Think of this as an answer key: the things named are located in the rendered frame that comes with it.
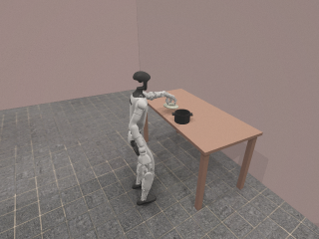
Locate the right robot forearm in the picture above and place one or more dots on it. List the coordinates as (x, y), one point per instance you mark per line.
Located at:
(136, 136)

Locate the lid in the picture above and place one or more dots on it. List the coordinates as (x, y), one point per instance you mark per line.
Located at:
(170, 107)

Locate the left robot forearm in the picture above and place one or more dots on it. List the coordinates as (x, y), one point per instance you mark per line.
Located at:
(161, 94)

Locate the right robot hand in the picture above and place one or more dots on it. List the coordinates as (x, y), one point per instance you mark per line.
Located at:
(146, 160)

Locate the left robot foot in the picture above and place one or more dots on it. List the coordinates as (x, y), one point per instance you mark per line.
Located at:
(135, 185)

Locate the right robot upper arm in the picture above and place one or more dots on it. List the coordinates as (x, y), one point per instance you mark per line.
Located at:
(140, 107)

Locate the table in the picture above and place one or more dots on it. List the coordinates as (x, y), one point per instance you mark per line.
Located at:
(209, 130)

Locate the left robot hand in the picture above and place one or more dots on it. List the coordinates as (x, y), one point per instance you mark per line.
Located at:
(170, 98)

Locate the robot head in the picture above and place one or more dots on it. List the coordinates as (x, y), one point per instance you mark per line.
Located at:
(141, 77)

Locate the left robot upper arm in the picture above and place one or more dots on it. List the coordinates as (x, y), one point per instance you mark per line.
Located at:
(149, 96)

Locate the pot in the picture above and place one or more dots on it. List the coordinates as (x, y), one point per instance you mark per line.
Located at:
(182, 116)

